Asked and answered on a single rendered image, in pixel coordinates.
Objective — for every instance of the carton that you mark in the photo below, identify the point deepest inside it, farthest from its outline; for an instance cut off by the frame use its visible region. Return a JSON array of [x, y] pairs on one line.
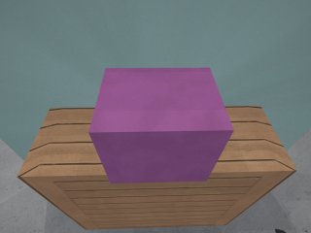
[[159, 125]]

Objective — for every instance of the pedestal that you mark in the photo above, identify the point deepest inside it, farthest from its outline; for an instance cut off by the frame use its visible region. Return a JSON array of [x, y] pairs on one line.
[[64, 167]]

